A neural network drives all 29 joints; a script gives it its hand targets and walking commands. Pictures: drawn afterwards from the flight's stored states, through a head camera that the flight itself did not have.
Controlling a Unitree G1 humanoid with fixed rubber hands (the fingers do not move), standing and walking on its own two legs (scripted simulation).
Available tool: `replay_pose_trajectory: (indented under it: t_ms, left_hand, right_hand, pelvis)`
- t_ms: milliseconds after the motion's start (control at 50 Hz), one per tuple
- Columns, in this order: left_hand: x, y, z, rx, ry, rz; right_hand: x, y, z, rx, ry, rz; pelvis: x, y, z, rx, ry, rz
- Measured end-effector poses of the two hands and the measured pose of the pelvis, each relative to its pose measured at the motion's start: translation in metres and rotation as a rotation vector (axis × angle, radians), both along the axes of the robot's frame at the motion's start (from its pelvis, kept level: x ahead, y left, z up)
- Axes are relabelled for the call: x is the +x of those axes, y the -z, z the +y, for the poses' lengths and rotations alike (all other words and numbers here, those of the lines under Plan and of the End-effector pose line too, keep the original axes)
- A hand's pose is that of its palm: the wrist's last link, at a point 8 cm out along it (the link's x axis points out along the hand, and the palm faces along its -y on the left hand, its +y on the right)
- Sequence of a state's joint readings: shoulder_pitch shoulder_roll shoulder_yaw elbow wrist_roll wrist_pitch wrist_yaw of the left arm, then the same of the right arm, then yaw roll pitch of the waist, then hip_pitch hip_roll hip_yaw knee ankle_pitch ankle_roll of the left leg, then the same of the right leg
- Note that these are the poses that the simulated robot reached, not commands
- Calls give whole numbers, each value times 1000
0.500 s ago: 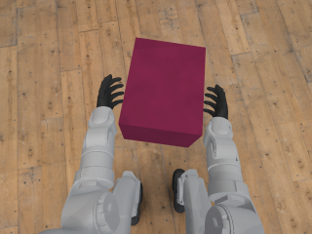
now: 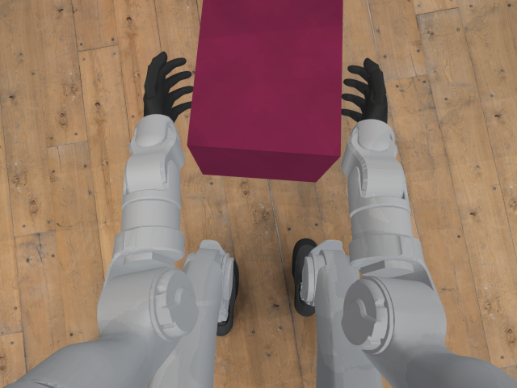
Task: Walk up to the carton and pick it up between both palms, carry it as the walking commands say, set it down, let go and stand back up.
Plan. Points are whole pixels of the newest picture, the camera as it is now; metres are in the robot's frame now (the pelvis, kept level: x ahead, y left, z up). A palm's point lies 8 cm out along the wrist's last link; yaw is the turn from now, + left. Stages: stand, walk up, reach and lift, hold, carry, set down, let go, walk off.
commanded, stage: set down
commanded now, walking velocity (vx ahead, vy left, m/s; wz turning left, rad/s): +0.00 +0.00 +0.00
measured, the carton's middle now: (266, 88) +0.56 +0.01 -0.17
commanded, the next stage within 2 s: none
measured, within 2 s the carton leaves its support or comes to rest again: neither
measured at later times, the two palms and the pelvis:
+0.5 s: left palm (183, 135) +0.47 +0.15 -0.18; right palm (354, 134) +0.48 -0.14 -0.19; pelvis +0.00 +0.00 -0.05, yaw +1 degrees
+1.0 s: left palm (192, 135) +0.50 +0.16 -0.27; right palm (338, 129) +0.52 -0.14 -0.28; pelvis +0.00 +0.00 -0.10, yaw +0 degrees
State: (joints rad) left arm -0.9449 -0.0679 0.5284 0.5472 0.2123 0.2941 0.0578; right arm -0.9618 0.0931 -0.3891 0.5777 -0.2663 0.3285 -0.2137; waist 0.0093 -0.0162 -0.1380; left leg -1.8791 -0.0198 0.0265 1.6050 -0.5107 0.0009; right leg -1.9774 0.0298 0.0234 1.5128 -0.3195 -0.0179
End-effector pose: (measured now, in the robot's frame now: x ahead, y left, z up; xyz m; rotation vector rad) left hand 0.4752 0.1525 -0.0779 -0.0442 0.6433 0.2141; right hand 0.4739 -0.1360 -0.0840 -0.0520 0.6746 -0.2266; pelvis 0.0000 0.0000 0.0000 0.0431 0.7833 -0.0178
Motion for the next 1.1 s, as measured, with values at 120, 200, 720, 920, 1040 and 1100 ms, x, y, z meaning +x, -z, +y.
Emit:
replay_pose_trajectory:
  t_ms: [120,200,720,920,1040,1100]
  left_hand:
    - [5,19,9,3,1,41]
    - [5,38,13,-9,-5,61]
    - [28,116,-7,34,7,8]
    - [28,172,0,-10,-7,75]
    - [25,206,8,-54,-16,80]
    - [30,217,12,-55,-9,67]
  right_hand:
    - [4,19,9,-14,-14,53]
    - [5,38,12,-21,-31,76]
    - [33,127,-9,11,-54,41]
    - [32,178,-3,-37,-88,113]
    - [53,195,3,-78,-140,111]
    - [66,199,7,-79,-151,84]
  pelvis:
    - [8,4,6,-11,-1,38]
    - [12,10,9,-15,-3,68]
    - [-11,81,-2,9,-16,32]
    - [-2,95,3,-4,-18,49]
    - [-2,107,6,-11,-18,13]
    - [-4,114,6,-14,-20,-12]
